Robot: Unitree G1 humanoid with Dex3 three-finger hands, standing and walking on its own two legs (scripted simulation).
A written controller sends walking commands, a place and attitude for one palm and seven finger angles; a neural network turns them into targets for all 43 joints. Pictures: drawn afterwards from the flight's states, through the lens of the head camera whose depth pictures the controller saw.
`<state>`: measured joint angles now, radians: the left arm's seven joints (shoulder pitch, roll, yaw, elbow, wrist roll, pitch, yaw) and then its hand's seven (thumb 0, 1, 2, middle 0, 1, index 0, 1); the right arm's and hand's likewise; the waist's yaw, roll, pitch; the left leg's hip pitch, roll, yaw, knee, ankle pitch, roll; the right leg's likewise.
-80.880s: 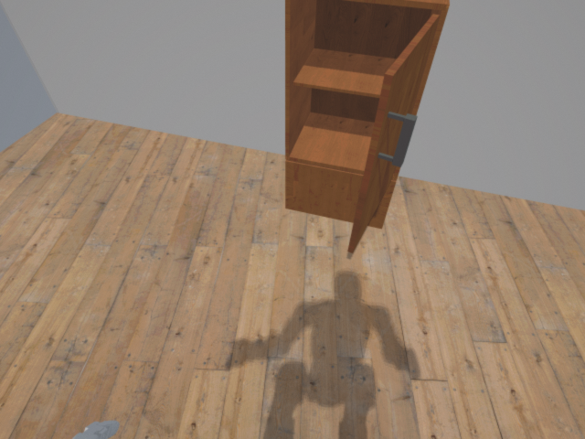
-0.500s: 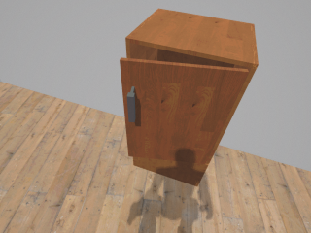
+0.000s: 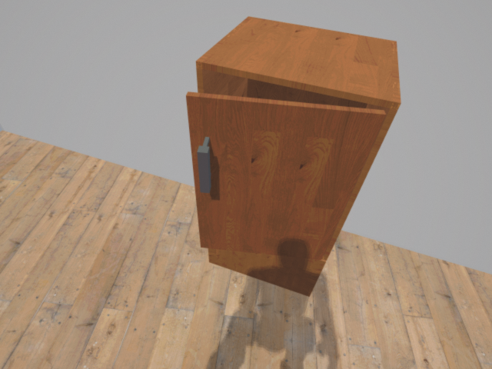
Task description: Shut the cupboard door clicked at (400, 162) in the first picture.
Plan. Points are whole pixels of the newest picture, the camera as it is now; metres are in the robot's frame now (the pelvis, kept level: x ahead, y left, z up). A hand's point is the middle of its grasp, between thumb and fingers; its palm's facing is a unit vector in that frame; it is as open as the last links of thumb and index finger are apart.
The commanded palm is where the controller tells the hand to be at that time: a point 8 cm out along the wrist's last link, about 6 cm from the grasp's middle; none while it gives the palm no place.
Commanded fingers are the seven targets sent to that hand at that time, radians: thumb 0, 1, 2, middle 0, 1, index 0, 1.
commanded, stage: shuffle to correct the standing spot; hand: left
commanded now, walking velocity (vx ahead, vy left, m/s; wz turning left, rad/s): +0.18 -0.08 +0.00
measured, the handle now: (206, 164) +0.58 +0.15 -0.02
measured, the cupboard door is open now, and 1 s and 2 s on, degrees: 14 14 14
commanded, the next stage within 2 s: come to a stop and stand still in 0.56 s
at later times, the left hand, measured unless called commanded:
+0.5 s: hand out of the picture +0.13 +0.13 -0.16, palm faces -0.04 -0.98 -0.22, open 7.3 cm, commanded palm none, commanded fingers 0.00 0.90 0.90 -0.20 -0.30 -0.20 -0.30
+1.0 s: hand out of the picture +0.13 +0.09 -0.18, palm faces +0.05 -0.99 -0.12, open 7.3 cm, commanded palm none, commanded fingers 0.00 0.90 0.90 -0.20 -0.30 -0.20 -0.30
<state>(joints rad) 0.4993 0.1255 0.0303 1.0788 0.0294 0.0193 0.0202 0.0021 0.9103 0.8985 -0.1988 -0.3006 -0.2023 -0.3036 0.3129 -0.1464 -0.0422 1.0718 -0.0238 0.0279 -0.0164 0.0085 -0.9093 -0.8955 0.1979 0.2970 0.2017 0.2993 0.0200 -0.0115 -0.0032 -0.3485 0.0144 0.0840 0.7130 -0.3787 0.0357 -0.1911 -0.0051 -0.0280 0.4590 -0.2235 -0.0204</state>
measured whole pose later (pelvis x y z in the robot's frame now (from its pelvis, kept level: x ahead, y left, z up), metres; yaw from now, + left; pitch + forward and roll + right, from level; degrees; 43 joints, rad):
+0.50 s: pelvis +0.06 -0.05 +0.00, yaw -2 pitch +0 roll +1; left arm 0.23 0.17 0.06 0.99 0.03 -0.01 -0.01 0.01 0.92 0.90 -0.20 -0.30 -0.20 -0.30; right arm 0.43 -0.10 -0.04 1.11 -0.03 -0.02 -0.02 0.01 -0.91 -0.90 0.20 0.30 0.20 0.30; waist -0.05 0.01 0.02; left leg -0.22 0.07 0.13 0.54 -0.34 0.00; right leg -0.30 -0.07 -0.08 0.49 -0.18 -0.01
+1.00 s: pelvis +0.13 -0.05 +0.00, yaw -2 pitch -1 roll +0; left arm 0.30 0.11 0.01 1.05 0.02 0.03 0.03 0.00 0.91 0.90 -0.20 -0.30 -0.20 -0.30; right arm 0.11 -0.12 -0.02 1.00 -0.01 0.00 -0.04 0.00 -0.92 -0.90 0.20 0.30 0.20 0.30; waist 0.05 -0.04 0.09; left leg -0.29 0.01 0.15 0.49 -0.19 0.07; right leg -0.18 -0.05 -0.08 0.53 -0.33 0.02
